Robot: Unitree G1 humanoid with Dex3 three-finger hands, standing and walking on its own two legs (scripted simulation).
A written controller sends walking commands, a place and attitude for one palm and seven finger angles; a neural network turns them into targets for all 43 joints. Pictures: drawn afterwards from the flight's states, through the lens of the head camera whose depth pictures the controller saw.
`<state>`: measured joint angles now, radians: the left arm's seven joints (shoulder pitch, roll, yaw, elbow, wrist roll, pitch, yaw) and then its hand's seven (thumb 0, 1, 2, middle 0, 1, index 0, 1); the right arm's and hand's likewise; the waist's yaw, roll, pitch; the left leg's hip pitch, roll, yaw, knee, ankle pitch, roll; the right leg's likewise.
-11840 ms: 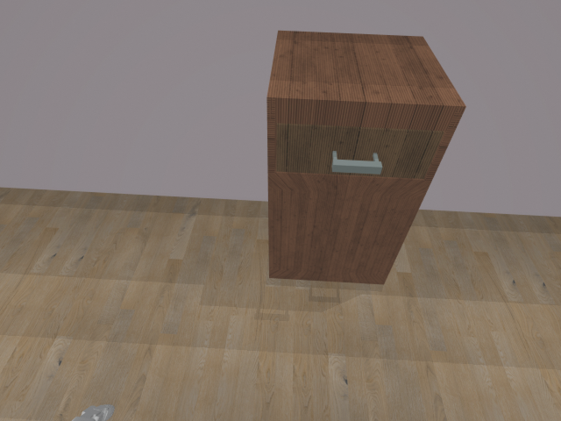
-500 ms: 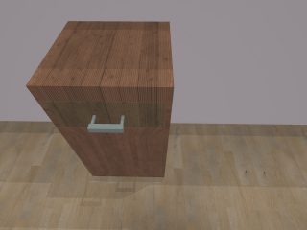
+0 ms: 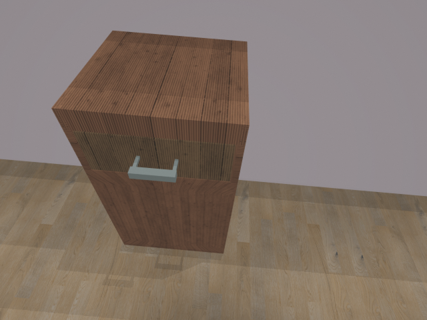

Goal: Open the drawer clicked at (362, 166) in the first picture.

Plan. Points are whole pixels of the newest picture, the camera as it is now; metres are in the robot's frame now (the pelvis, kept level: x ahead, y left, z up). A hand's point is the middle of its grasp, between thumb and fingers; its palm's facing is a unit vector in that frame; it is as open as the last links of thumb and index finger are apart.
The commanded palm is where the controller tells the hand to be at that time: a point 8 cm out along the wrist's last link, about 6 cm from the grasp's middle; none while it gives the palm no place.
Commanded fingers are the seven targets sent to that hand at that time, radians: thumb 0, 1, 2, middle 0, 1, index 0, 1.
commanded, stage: come to a stop and stand still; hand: left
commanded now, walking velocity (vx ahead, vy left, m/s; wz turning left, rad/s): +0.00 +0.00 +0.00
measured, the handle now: (154, 167) +0.50 +0.20 -0.09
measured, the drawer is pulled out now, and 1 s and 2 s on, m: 0.00 0.00 0.00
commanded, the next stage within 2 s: look again from close up in 0.24 s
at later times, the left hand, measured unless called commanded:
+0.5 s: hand out of the picture -0.03 +0.17 -0.17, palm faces -0.01 -0.99 -0.16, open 7.4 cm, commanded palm none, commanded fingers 0.00 0.90 0.90 -0.20 -0.30 -0.20 -0.30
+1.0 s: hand out of the picture +0.06 +0.23 -0.13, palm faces -0.08 -0.92 -0.39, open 7.3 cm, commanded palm +0.11 +0.26 -0.05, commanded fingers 0.00 0.76 0.84 -0.21 -0.39 -0.21 -0.39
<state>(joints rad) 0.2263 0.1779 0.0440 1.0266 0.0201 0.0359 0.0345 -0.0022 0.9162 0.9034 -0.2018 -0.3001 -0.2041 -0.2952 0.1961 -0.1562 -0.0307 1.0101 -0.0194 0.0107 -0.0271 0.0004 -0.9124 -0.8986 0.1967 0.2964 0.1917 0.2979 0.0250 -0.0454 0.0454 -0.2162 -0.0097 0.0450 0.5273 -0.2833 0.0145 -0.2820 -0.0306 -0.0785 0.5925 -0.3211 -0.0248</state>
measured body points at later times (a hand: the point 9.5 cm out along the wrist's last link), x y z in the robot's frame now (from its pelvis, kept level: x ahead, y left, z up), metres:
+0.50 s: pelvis +0.00 +0.02 +0.01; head +0.01 +0.01 +0.45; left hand -0.03 +0.22 -0.16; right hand -0.02 -0.20 -0.16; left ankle +0.00 +0.11 -0.73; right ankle +0.02 -0.10 -0.73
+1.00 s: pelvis -0.01 +0.04 +0.00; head -0.01 +0.04 +0.45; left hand +0.07 +0.28 -0.10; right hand +0.01 -0.19 -0.14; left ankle +0.00 +0.11 -0.73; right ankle +0.02 -0.09 -0.73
